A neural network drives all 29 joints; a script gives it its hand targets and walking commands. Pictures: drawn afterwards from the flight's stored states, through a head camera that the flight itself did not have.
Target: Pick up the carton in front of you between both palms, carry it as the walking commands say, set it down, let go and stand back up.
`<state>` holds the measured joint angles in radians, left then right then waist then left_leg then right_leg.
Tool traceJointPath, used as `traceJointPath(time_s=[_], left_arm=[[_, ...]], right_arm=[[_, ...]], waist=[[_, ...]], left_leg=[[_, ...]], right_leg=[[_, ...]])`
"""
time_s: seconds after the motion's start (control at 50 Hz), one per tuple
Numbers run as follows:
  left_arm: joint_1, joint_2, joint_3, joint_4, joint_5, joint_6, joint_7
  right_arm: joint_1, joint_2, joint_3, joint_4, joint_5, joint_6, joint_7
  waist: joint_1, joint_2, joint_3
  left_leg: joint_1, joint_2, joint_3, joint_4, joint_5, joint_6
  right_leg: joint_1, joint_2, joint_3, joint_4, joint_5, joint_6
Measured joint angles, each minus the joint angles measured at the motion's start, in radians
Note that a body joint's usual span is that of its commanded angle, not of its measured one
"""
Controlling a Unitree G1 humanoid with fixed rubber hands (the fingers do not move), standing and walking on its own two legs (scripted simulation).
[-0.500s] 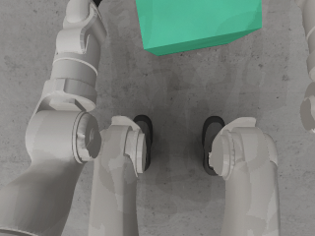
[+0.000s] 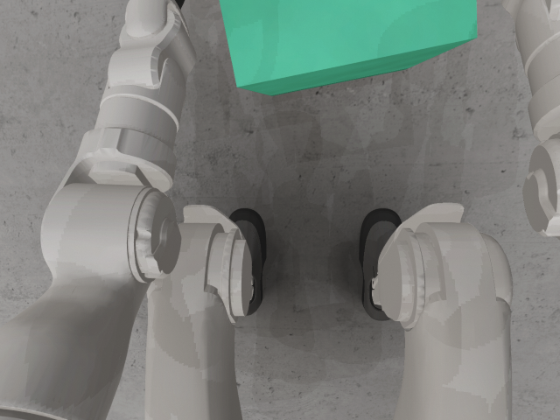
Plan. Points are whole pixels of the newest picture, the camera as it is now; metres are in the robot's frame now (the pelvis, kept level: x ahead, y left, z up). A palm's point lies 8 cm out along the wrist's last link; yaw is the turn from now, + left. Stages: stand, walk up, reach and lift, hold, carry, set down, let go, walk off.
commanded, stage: reach and lift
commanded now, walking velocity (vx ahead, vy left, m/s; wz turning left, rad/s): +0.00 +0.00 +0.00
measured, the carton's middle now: out of the picture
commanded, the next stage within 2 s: none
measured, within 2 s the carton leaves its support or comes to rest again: leaves its support in 0.50 s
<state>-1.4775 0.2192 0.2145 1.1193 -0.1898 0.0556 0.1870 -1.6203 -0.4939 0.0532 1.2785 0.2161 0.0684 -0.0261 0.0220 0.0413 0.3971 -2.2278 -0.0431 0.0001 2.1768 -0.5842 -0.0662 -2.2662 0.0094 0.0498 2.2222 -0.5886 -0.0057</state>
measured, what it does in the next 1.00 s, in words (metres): rises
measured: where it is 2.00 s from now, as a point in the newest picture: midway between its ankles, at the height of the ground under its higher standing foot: (309, 280)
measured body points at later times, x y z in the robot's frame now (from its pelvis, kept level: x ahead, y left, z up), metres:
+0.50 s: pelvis +0.00 +0.00 -0.01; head +0.37 -0.05 +0.23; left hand +0.57 +0.12 -0.17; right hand +0.58 -0.19 -0.18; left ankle +0.12 +0.13 -0.34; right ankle +0.10 -0.12 -0.34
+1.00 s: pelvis -0.01 +0.01 +0.09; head +0.26 -0.03 +0.44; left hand +0.51 +0.11 +0.02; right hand +0.51 -0.19 +0.02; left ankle +0.12 +0.14 -0.34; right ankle +0.10 -0.12 -0.34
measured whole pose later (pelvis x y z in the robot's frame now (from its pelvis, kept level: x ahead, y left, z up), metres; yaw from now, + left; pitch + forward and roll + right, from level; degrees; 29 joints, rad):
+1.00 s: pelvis -0.01 +0.01 +0.09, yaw -4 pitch +42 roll +3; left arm -1.13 -0.07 0.61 0.67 0.25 0.38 0.10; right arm -1.25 -0.13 -0.44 0.88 -0.27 0.37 0.02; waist 0.01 0.01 -0.09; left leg -2.09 -0.07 -0.04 1.84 -0.49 -0.06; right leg -2.12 0.06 0.07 1.84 -0.46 0.03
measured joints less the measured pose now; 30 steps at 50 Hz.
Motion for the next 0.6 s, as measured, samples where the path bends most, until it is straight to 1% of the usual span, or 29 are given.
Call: traceJointPath(time_s=[0.06, 0.14, 0.16, 0.2, 0.22, 0.26, 0.3, 0.38, 0.44, 0.48, 0.52, 0.54, 0.58, 0.6], left_arm=[[-0.002, -0.003, 0.004, -0.001, 0.007, -0.002, -0.003], [-0.026, -0.012, -0.018, -0.012, -0.006, 0.000, -0.007], [-0.040, -0.018, -0.020, -0.011, -0.005, 0.003, -0.008], [-0.060, -0.024, -0.005, -0.010, 0.006, 0.010, 0.016], [-0.066, -0.025, 0.006, -0.010, 0.014, 0.013, 0.020], [-0.074, -0.030, 0.041, -0.013, 0.037, 0.026, 0.018], [-0.079, -0.037, 0.083, -0.020, 0.075, 0.050, 0.002], [-0.066, -0.039, 0.142, -0.052, 0.136, 0.102, -0.031], [-0.047, -0.033, 0.149, -0.082, 0.137, 0.129, -0.034], [-0.026, -0.033, 0.143, -0.109, 0.124, 0.146, -0.025], [0.004, -0.041, 0.132, -0.144, 0.110, 0.161, -0.009], [0.025, -0.047, 0.127, -0.168, 0.103, 0.168, -0.001], [0.077, -0.072, 0.123, -0.228, 0.097, 0.183, 0.018], [0.110, -0.087, 0.132, -0.263, 0.100, 0.191, 0.024]], right_arm=[[-0.005, 0.006, 0.000, 0.005, -0.004, -0.002, 0.002], [-0.031, 0.029, 0.018, 0.002, 0.000, 0.001, 0.004], [-0.040, 0.037, 0.013, 0.000, -0.005, 0.002, -0.004], [-0.058, 0.039, 0.009, 0.004, -0.014, 0.010, -0.011], [-0.067, 0.040, 0.008, 0.009, -0.019, 0.012, -0.011], [-0.089, 0.043, -0.001, 0.027, -0.045, 0.020, -0.009], [-0.103, 0.051, -0.028, 0.032, -0.086, 0.043, -0.006], [-0.065, 0.066, -0.095, -0.032, -0.147, 0.098, 0.021], [-0.017, 0.085, -0.118, -0.099, -0.156, 0.127, 0.032], [0.025, 0.098, -0.116, -0.145, -0.150, 0.142, 0.023], [0.074, 0.111, -0.110, -0.199, -0.140, 0.157, 0.003], [0.099, 0.120, -0.108, -0.228, -0.136, 0.167, -0.016], [0.151, 0.145, -0.110, -0.289, -0.137, 0.190, -0.078], [0.177, 0.158, -0.124, -0.317, -0.143, 0.202, -0.078]], waist=[[0.002, -0.002, 0.003], [-0.001, -0.001, 0.031], [-0.003, 0.001, 0.041], [-0.007, 0.002, 0.059], [-0.009, 0.003, 0.065], [-0.010, 0.007, 0.072], [-0.011, 0.010, 0.074], [-0.015, 0.010, 0.052], [-0.020, 0.006, 0.026], [-0.019, 0.009, 0.001], [-0.016, 0.014, -0.032], [-0.014, 0.017, -0.051], [-0.008, 0.021, -0.096], [-0.006, 0.022, -0.123]], left_leg=[[0.000, 0.001, 0.001, -0.011, 0.009, 0.001], [0.006, -0.002, 0.001, -0.022, 0.023, 0.000], [0.009, -0.004, 0.000, -0.024, 0.027, -0.001], [0.015, -0.006, -0.001, -0.025, 0.031, -0.001], [0.018, -0.007, -0.001, -0.026, 0.032, -0.002], [0.021, -0.008, -0.001, -0.024, 0.033, -0.002], [0.020, -0.008, -0.003, -0.015, 0.032, -0.003], [0.000, -0.016, -0.014, 0.010, 0.024, -0.009], [-0.017, -0.020, -0.024, 0.024, 0.017, -0.015], [-0.027, -0.021, -0.028, 0.029, 0.011, -0.016], [-0.037, -0.023, -0.031, 0.028, 0.007, -0.017], [-0.039, -0.027, -0.033, 0.026, 0.003, -0.020], [-0.041, -0.036, -0.040, 0.016, 0.000, -0.028], [-0.040, -0.040, -0.043, 0.009, -0.003, -0.029]], right_leg=[[0.000, 0.001, 0.001, -0.012, 0.010, 0.001], [0.007, -0.002, 0.001, -0.021, 0.021, 0.000], [0.011, -0.004, 0.001, -0.022, 0.023, 0.000], [0.019, -0.006, 0.000, -0.024, 0.025, -0.001], [0.022, -0.006, 0.000, -0.024, 0.026, -0.001], [0.024, -0.006, -0.001, -0.021, 0.027, -0.003], [0.023, -0.006, -0.003, -0.013, 0.026, -0.006], [0.007, -0.013, -0.014, 0.012, 0.015, -0.014], [-0.008, -0.017, -0.023, 0.024, 0.007, -0.021], [-0.017, -0.017, -0.027, 0.027, 0.002, -0.023], [-0.026, -0.015, -0.028, 0.025, -0.002, -0.021], [-0.030, -0.012, -0.027, 0.021, -0.002, -0.019], [-0.034, -0.002, -0.022, 0.008, 0.000, -0.012], [-0.035, 0.005, -0.018, -0.002, 0.003, -0.007]])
